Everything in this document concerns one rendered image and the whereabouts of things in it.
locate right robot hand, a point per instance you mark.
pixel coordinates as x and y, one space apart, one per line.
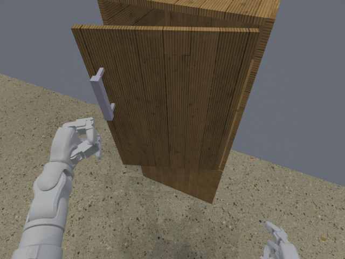
285 250

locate cupboard door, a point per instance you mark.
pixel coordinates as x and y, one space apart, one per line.
175 89

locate left robot hand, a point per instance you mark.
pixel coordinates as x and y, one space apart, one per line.
68 148

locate handle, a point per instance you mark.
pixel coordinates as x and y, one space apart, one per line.
101 95

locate robot left forearm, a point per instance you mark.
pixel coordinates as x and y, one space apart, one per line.
45 224

